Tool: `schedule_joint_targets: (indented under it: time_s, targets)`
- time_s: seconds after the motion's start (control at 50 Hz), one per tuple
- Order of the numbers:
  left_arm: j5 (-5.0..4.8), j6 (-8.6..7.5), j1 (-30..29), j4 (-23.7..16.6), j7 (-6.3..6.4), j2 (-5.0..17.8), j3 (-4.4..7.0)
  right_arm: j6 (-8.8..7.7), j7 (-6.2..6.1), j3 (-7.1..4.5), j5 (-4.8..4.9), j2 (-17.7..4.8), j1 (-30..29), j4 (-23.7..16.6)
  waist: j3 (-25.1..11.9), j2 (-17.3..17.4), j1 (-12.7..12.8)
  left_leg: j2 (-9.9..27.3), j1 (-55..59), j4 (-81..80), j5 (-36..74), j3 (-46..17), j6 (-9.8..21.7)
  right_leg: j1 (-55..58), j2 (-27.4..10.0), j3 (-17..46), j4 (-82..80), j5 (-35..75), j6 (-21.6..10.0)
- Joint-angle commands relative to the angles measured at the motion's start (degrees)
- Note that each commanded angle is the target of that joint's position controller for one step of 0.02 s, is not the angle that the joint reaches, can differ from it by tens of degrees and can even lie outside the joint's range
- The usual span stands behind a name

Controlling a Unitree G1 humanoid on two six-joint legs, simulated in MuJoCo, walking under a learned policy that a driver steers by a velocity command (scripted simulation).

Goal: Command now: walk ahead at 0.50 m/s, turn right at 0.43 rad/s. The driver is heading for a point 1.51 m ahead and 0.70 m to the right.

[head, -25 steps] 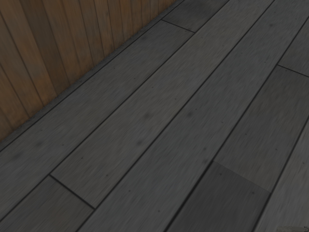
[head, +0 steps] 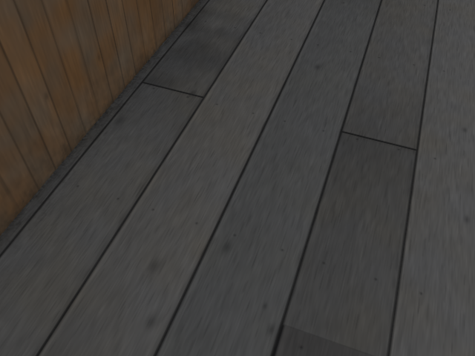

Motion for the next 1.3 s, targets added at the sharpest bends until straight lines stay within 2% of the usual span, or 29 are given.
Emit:
schedule_joint_targets:
  time_s: [0.02, 0.08, 0.12, 0.16, 0.18, 0.2, 0.22, 0.24, 0.28, 0.36, 0.46, 0.56, 0.62, 0.64, 0.66, 0.68, 0.7, 0.74, 0.76, 0.84, 1.04, 1.12, 1.14, 1.16, 1.18, 1.2, 1.22, 1.24, 1.3]
  targets:
    - [0.11, -0.69, -6.7, -5.8, -1.14, 1.5, -0.28, -0.28, -0.66, -2.27, 0.68, -9.3, -1.2, -2.3, 4.8, 4.2, -0.7, 17.3, -2.1, -5.0, 19.1, -2.4, 6.9, 0.2, -0.1, -1.9, -5.7, 2.2, -1.4]
    - [0.08, -0.67, -9.1, -8.4, -2.29, 2.2, -0.11, 1.3, -0.95, -2.74, 1.44, -10.4, -0.1, -1.1, 4.7, 4.9, -0.6, 19.1, 4.8, -0.1, 28.6, -0.8, 5.8, -0.9, 1.2, -4.6, -8.5, -5.0, -3.6]
    - [0.04, -0.4, -6.4, -9.0, -2.66, 4.0, 0.81, 2.32, -1.51, -3.18, 1.59, -12.0, -1.1, -1.3, 1.2, 7.2, 1.8, 19.0, 6.7, 7.8, 48.6, 0.8, 4.4, 5.5, 4.9, -8.4, -8.2, -11.2, -5.8]
    - [-0.21, -0.14, 7.1, -6.4, -1.99, 8.5, 3.51, 3.28, -2.11, -3.12, 1.79, -12.6, -2.6, -1.9, -6.6, 7.0, 9.6, 16.3, 1.6, 27.2, 56.2, 2.9, 1.8, 24.8, 9.6, -9.8, -11.4, -11.2, -9.3]
    - [-0.32, 0.48, 15.8, -4.7, -0.73, 13.5, 5.43, 2.79, -2.32, -2.27, 0.84, -10.9, -1.5, -2.9, -12.2, 0.7, 12.8, 13.6, -12.2, 44.6, 38.4, 2.9, -0.8, 42.4, 3.2, 2.1, -13.2, -10.3, -12.8]
    - [-0.8, 0.09, 14.2, -5.4, -0.43, 18.4, 5.97, 0.94, -0.96, 0.52, -0.85, -2.0, 4.7, -5.5, -17.3, -12.7, 5.4, 0.6, -38.6, 64.3, -17.7, -3.6, -4.6, 61.4, -11.3, 35.5, -18.5, -19.2, -24.6]
    - [-0.34, -0.48, 16.1, -6.4, -0.47, 13.5, 4.64, -1.47, 0.01, -0.13, 1.43, -6.9, -2.0, -5.9, -22.3, -5.5, 10.3, 0.7, -45.0, 69.3, -19.7, -15.6, -3.3, 64.3, -13.2, 44.1, -25.9, -24.3, -25.0]
    - [0.14, -1.05, 13.9, -6.3, -0.37, 10.8, 3.92, -2.73, 0.5, -0.73, 3.39, -9.2, -7.5, -7.8, -13.9, -3.2, 10.7, 3.6, -48.8, 67.4, -14.3, -15.8, -1.8, 58.7, -11.6, 35.4, -27.1, -20.4, -21.9]
    - [0.03, -1.33, 6.7, -7.7, -0.08, 7.5, 2.96, -3.33, -0.19, -0.84, 1.18, -8.8, -8.9, -7.4, -5.5, 3.1, 5.9, 7.7, -43.4, 57.2, -7.1, -15.0, -1.7, 42.3, -6.9, 23.3, -27.6, -8.3, -18.6]
    - [0.59, -1.51, 4.4, -9.3, 0.99, 7.5, 2.76, -0.88, -0.24, -0.92, -0.07, -7.0, -7.0, -7.5, -2.9, 1.4, 2.2, 8.6, -35.9, 47.4, -2.7, -13.6, -5.0, 29.2, -3.5, 15.6, -31.0, 3.7, -18.6]
    - [-0.1, -0.72, 8.2, -8.2, 2.39, 9.6, 3.48, -0.79, 0.21, 0.51, 0.17, -4.1, -17.8, -10.3, -0.8, -1.1, 6.1, 4.4, -30.4, 25.0, 16.7, -11.9, -6.9, 23.1, 1.8, 9.9, -30.2, -2.5, -13.8]
    - [-0.54, 0.07, 11.7, -6.9, 2.72, 9.0, 3.52, -1.76, 1.24, -0.52, 1.36, -7.3, -21.1, -11.6, -1.1, -2.8, 6.7, 3.0, -27.5, 16.7, 16.0, -14.8, -5.2, 29.7, -1.4, 17.8, -24.5, -9.8, -11.8]
    - [-0.06, 0.41, 10.1, -7.6, 2.72, 7.5, 3.19, -2.59, 1.02, -2.0, 1.16, -9.6, -12.8, -9.5, -3.8, -4.2, 1.8, 3.1, -16.4, 13.3, 11.2, -13.6, -1.6, 30.4, 0.0, 19.5, -16.0, -6.2, -9.3]
    - [0.44, 0.23, 10.0, -8.4, 2.43, 4.3, 2.0, -2.88, 0.6, -2.82, 0.12, -11.9, -5.6, -8.7, -10.3, -1.0, -1.6, 9.5, -3.6, 14.4, 8.8, -19.0, 1.5, 26.0, 3.2, 16.1, -3.6, -8.9, -7.3]
    - [-0.57, -0.23, 17.0, -9.8, 2.45, 0.6, 0.85, -2.25, 0.35, -4.09, -0.87, -16.9, 1.4, -7.4, -19.2, 14.0, -0.4, 22.8, 17.5, 11.7, -2.8, -41.6, 10.2, 7.3, 11.6, 7.7, 16.2, -26.3, -2.8]
    - [-1.14, -0.46, 18.1, -10.0, 2.51, 4.0, 0.92, -1.71, 0.85, -3.62, 0.6, -14.2, 2.5, -6.6, -19.2, 20.5, -0.4, 27.3, 19.0, 6.0, -17.5, -56.7, 12.4, -3.1, 9.1, 6.8, 26.8, -37.5, -1.9]
    - [-1.23, -0.23, 13.9, -9.7, 2.5, 8.5, 2.17, -1.41, 0.71, -2.44, 0.99, -10.0, -0.6, -7.5, -11.2, 13.5, -1.4, 25.1, 12.3, 4.5, -21.4, -49.9, 10.0, -6.1, 6.2, 7.4, 30.9, -32.6, -1.6]
    - [0.0, 0.21, 7.4, -11.1, 2.41, 8.5, 2.52, -0.66, 0.48, -1.36, 0.35, -7.1, -5.6, -7.5, -2.4, 7.6, -0.2, 20.3, -1.0, 3.0, -7.5, -34.7, 7.5, -4.1, 2.6, 4.5, 28.4, -25.3, -1.2]
    - [-0.02, 0.43, 7.3, -11.4, 2.13, 7.7, 2.71, -0.74, 0.33, -0.93, 0.03, -6.0, -6.8, -7.1, -1.2, 8.9, 1.1, 18.5, -4.8, 1.8, -2.6, -30.0, 6.9, -1.7, 0.9, 4.5, 26.2, -23.1, -1.2]
    - [-0.38, 1.5, 6.3, -12.6, 1.61, 4.0, 2.02, -1.52, 0.24, -1.48, 0.51, -7.1, -6.8, -5.2, 0.3, 8.7, 2.1, 17.4, -8.5, -2.5, 7.1, -19.5, 8.3, -0.7, -0.9, 2.6, 20.5, -18.8, -0.3]
    - [-0.25, 0.54, -7.3, -17.0, -1.28, 2.0, 0.85, 0.52, -0.22, -2.55, 1.52, -11.8, -3.3, -1.2, 4.2, 5.8, -1.7, 17.5, -1.0, -1.2, 22.6, -3.1, 5.7, 1.8, 0.8, -4.2, -5.8, -3.4, -1.9]
    - [0.76, 0.74, 2.7, -15.7, -1.81, 6.9, 3.58, 2.24, -1.29, -3.39, 3.02, -14.6, -4.7, -1.7, -3.2, 8.6, 5.4, 16.3, 1.1, 18.9, 54.2, 0.7, 2.3, 18.2, 8.2, -9.3, -11.0, -9.4, -6.2]
    - [0.73, 0.99, 11.1, -13.6, -1.04, 9.8, 5.23, 2.14, -1.4, -2.91, 3.16, -13.3, -5.2, -2.1, -7.5, 6.8, 10.1, 13.9, -4.9, 30.8, 48.9, 1.9, -0.1, 31.2, 9.5, -8.1, -15.5, -2.0, -8.4]
    - [0.5, 1.7, 14.6, -12.9, 0.51, 14.4, 6.11, 1.81, -0.95, -1.25, 0.19, -8.1, -2.2, -3.5, -12.5, -5.1, 9.0, 9.3, -21.3, 49.5, 9.4, 1.6, -3.5, 48.2, -1.2, 6.1, -13.3, 18.7, -12.4]
    - [1.83, 1.19, 10.1, -16.4, 0.66, 19.1, 5.87, 0.76, -0.11, 0.5, -0.84, -5.2, 3.0, -5.9, -23.5, -14.9, 3.6, -1.2, -38.5, 70.4, -27.2, -7.0, -6.7, 62.0, -17.7, 37.1, -16.0, 29.3, -27.2]
    - [1.57, 1.13, 10.5, -17.2, 0.13, 14.3, 5.03, 0.15, 0.51, -0.83, 0.73, -11.7, -1.3, -5.1, -28.4, -4.1, 8.7, 2.3, -39.8, 72.5, -23.1, -16.5, -5.9, 59.8, -15.9, 33.7, -18.9, 23.2, -26.2]
    - [1.24, 0.8, 7.1, -16.9, 0.02, 11.5, 4.0, 0.22, 0.49, -0.74, 2.23, -11.7, -5.7, -6.5, -20.3, -2.3, 7.6, 4.7, -41.9, 69.8, -18.4, -15.1, -5.0, 52.9, -13.2, 24.8, -19.2, 20.9, -23.0]
    - [0.41, 0.7, 4.6, -16.2, 0.17, 9.2, 3.42, 0.7, -0.21, -0.52, 1.6, -10.5, -6.2, -5.7, -13.3, 2.7, 5.4, 7.2, -41.6, 64.4, -14.6, -14.1, -5.2, 44.1, -9.6, 18.6, -20.1, 18.7, -19.4]
    - [1.75, 0.79, 0.2, -16.0, 0.73, 8.0, 2.65, 3.1, -1.14, -0.72, 0.75, -10.0, -3.9, -4.4, -8.7, 0.3, 1.4, 8.0, -31.3, 57.1, -9.9, -12.7, -6.2, 26.6, -6.2, 12.3, -23.8, 20.8, -17.5]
